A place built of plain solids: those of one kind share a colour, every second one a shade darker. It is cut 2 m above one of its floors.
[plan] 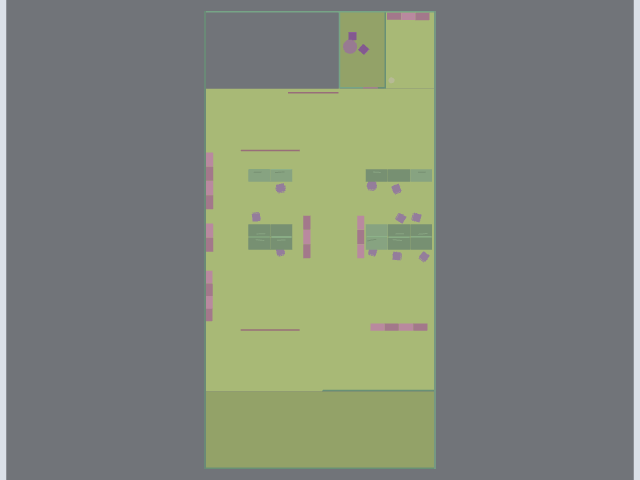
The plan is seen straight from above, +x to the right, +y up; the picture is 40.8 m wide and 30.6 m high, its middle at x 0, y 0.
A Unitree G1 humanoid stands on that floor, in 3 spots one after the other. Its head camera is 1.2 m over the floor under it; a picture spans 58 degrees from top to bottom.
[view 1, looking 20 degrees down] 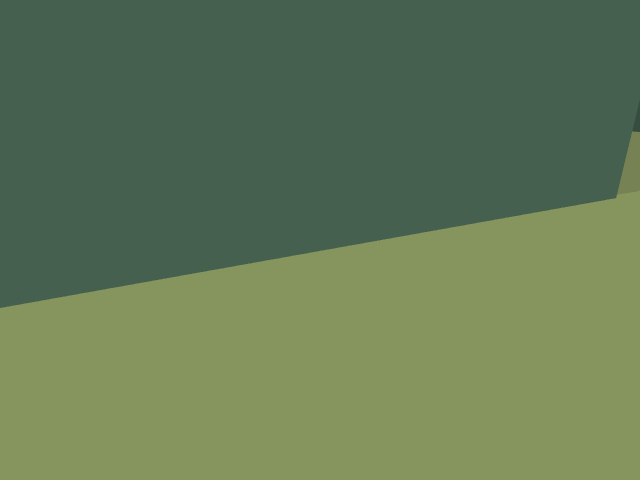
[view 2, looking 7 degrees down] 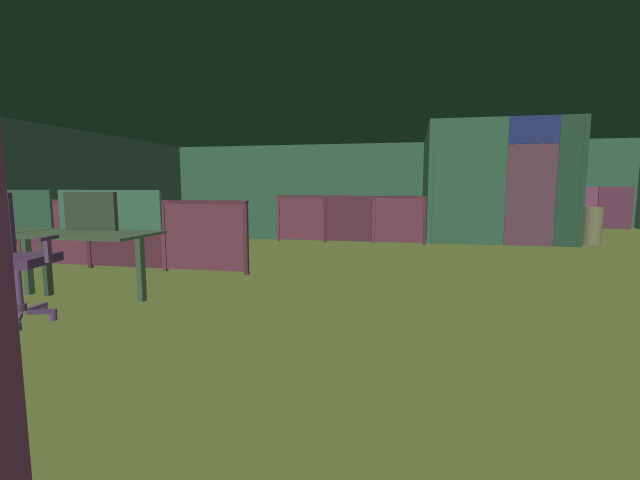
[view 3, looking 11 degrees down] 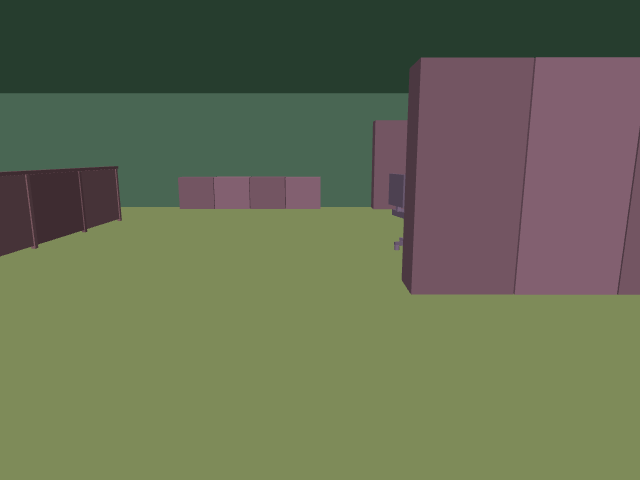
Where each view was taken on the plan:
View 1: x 5.12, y -6.81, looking -116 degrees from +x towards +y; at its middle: wall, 3.24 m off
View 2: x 0.88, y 0.19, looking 102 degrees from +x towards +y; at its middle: guard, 9.46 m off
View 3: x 3.03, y -1.97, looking -180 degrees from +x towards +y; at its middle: floor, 6.29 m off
